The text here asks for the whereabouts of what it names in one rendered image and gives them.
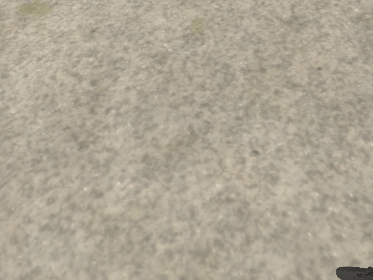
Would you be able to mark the robot right hand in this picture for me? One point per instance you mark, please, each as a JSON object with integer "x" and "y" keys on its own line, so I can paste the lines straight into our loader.
{"x": 354, "y": 273}

